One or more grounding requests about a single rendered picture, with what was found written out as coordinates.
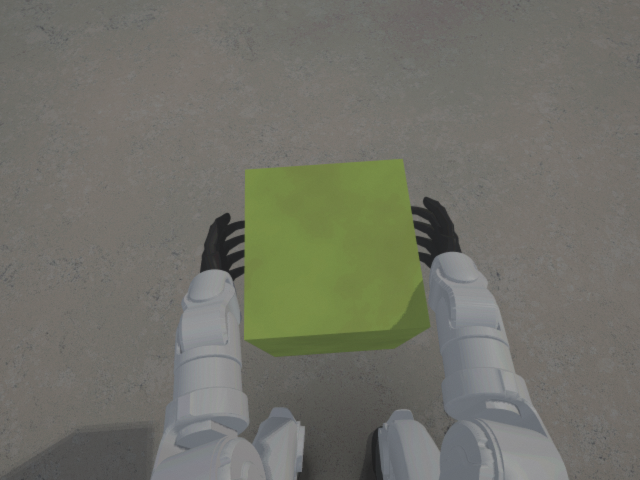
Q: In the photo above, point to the robot right thigh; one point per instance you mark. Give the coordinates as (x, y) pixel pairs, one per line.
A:
(407, 451)

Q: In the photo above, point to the carton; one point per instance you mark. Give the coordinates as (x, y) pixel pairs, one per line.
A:
(331, 259)

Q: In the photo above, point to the right robot upper arm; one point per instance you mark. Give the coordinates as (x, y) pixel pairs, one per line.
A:
(480, 449)

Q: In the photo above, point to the robot right hand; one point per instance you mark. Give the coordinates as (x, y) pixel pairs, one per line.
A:
(441, 231)

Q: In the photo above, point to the robot thigh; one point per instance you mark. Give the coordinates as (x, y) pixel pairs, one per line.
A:
(407, 451)
(280, 445)

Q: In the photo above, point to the robot left thigh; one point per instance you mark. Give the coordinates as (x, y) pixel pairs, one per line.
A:
(280, 445)

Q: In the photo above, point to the right robot forearm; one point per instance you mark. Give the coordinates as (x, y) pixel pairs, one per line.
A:
(480, 379)

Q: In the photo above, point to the left robot forearm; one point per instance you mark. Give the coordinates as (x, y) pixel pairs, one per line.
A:
(208, 402)

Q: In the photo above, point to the left robot upper arm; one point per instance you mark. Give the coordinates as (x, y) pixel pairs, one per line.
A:
(226, 458)

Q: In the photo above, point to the robot left hand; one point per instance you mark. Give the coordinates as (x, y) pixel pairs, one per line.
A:
(216, 248)

